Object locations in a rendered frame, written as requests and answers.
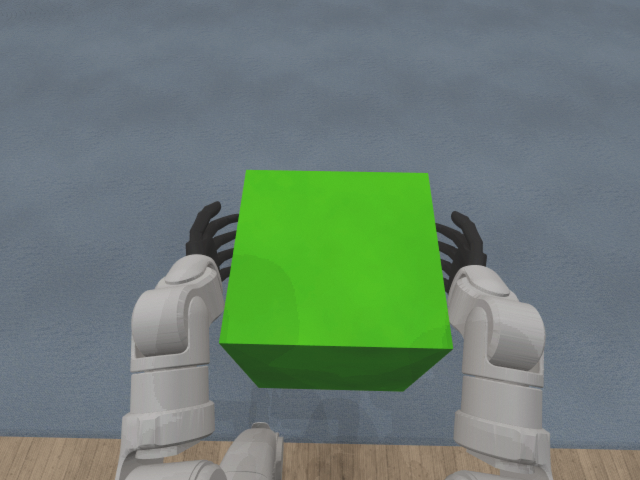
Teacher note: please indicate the right robot hand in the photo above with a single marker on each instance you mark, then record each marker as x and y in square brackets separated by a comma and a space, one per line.
[470, 247]

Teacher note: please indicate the robot left shin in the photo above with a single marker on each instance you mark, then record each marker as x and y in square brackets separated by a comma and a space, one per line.
[260, 425]

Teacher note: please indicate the robot left upper arm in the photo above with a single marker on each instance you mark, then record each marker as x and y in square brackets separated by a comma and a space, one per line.
[185, 470]

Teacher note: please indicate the left robot forearm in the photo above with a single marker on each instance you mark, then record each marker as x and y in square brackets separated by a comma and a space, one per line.
[170, 410]

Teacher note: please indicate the right robot forearm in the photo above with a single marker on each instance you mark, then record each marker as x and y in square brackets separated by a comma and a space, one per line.
[500, 421]

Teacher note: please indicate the carton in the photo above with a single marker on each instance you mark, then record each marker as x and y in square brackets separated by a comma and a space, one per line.
[336, 281]

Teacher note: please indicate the left robot thigh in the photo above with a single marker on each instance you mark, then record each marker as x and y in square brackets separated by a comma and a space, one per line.
[256, 454]

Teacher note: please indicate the left robot hand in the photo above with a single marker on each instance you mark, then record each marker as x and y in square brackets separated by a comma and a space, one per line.
[202, 232]

